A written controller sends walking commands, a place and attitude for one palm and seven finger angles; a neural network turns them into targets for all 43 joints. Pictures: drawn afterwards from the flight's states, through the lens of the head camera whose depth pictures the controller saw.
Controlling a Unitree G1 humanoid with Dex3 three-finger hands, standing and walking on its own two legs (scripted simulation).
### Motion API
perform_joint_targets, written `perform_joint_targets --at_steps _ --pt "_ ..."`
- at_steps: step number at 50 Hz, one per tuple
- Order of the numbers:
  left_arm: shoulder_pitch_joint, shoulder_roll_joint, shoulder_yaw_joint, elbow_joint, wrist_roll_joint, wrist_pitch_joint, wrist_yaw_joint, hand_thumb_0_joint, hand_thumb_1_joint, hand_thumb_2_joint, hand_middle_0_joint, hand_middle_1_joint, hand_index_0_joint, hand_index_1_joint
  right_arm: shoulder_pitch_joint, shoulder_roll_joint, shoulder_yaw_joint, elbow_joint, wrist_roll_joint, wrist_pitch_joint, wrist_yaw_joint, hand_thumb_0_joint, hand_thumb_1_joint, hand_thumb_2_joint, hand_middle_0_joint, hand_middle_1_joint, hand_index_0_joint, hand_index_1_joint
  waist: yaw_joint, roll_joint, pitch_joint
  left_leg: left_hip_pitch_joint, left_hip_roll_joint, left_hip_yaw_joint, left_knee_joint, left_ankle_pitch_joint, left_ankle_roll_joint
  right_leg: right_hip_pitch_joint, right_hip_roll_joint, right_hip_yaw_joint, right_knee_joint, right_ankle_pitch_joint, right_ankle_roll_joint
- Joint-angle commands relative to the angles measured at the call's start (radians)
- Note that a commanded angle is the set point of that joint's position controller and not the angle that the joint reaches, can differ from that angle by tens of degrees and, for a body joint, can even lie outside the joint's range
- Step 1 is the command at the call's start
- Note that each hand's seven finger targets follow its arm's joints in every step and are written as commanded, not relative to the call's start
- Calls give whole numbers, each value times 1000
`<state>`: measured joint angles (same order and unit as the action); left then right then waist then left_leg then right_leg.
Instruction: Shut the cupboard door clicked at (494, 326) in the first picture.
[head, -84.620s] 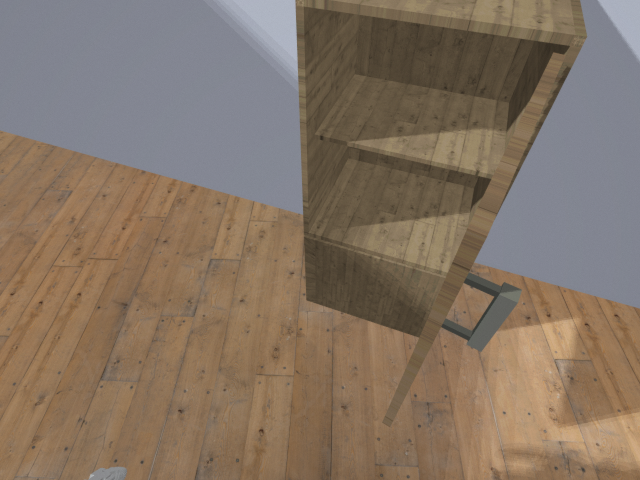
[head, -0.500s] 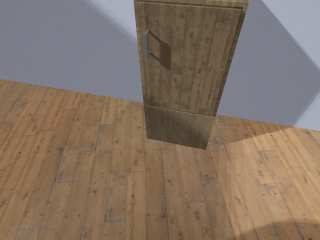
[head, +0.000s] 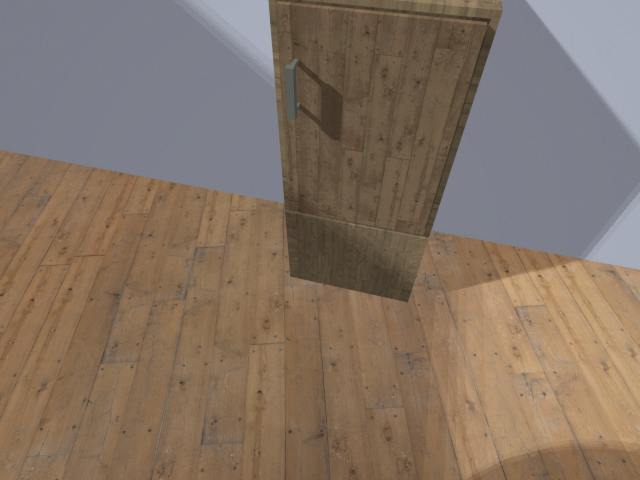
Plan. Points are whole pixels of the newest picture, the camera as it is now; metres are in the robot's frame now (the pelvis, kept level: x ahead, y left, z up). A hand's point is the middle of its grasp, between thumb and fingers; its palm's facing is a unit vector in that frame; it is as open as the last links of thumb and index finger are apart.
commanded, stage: look to check the result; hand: left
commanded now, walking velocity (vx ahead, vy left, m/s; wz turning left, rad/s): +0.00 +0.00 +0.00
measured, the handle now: (293, 89) +0.92 +0.11 +0.04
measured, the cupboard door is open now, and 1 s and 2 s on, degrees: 0 0 0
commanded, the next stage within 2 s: stand and wait in 0.40 s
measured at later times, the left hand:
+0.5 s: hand out of the picture +0.06 +0.22 -0.16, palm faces +0.00 -0.95 -0.30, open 7.4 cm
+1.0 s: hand out of the picture +0.07 +0.22 -0.16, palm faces +0.00 -0.95 -0.30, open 7.4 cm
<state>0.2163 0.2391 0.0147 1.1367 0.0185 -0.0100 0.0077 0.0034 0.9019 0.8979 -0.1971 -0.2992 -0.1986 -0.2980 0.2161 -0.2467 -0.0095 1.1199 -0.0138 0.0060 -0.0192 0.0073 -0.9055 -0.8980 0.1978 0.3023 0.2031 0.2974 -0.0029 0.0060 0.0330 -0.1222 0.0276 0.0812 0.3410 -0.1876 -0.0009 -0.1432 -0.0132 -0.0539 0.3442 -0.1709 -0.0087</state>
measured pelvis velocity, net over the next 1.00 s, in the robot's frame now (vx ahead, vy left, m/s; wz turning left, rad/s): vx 0.03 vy -0.01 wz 0.01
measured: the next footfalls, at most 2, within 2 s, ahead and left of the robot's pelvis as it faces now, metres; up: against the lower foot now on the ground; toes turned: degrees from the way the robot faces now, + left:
none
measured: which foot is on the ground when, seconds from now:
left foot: down 0.00-1.00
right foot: down 0.00-1.00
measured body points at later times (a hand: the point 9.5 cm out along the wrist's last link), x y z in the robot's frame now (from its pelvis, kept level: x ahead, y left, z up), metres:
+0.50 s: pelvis +0.01 -0.01 +0.00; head +0.02 -0.01 +0.45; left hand +0.06 +0.27 -0.14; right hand +0.07 -0.28 -0.14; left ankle +0.00 +0.12 -0.75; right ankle +0.01 -0.11 -0.75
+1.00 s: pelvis +0.03 -0.01 +0.00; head +0.04 -0.02 +0.45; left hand +0.07 +0.27 -0.14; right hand +0.08 -0.29 -0.15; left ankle +0.00 +0.12 -0.75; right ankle +0.01 -0.11 -0.75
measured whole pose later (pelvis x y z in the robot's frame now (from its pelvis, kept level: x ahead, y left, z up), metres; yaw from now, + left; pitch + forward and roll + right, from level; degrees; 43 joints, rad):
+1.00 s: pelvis +0.03 -0.01 +0.00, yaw +1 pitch -1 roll +0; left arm 0.17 0.28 0.01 1.14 0.01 -0.02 0.01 0.00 0.90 0.90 -0.20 -0.30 -0.20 -0.30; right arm 0.16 -0.29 0.00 1.12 -0.01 0.01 -0.02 0.01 -0.90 -0.90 0.20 0.30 0.20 0.30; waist 0.00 0.01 0.04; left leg -0.07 0.04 0.06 0.29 -0.19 -0.02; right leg -0.09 0.00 -0.07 0.29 -0.18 -0.02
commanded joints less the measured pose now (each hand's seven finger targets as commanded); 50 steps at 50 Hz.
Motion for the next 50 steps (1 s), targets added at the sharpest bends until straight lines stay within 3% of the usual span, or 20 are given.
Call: perform_joint_targets --at_steps 1,19,46,50 --pt "-9 178 30 -41 -3 -19 10 0 900 900 -200 -300 -200 -300 -9 -162 -29 -44 -1 -21 -6 0 -900 -900 200 300 200 300 -4 -4 -4 -5 97 -100 -71 58 20 -10 -109 104 -79 65 -33" --pt "-49 228 32 -45 -2 -23 7 0 900 900 -200 -300 -200 -300 -59 -214 -28 -51 1 -24 -2 0 -900 -900 200 300 200 300 0 -5 -26 16 105 -108 -86 106 16 24 -116 97 -90 123 -34" --pt "-54 229 30 -46 -6 -25 10 0 900 900 -200 -300 -200 -300 -55 -212 -22 -45 0 -25 -7 0 -900 -900 200 300 200 300 -2 0 -60 46 110 -102 -82 172 9 78 -122 93 -83 232 -38" --pt "-52 226 29 -43 -6 -23 10 0 900 900 -200 -300 -200 -300 -60 -209 -22 -43 1 -22 -7 0 -900 -900 200 300 200 300 -2 -6 -29 41 109 -101 -86 150 8 58 -121 91 -92 205 -36"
